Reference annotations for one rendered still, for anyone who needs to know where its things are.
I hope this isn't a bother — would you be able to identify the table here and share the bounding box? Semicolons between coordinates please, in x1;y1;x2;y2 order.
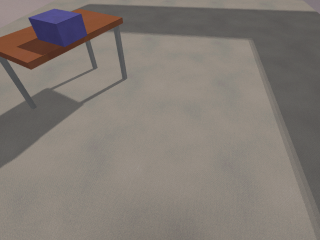
0;9;127;110

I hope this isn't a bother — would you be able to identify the carton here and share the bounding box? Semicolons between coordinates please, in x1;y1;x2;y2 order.
28;8;87;47

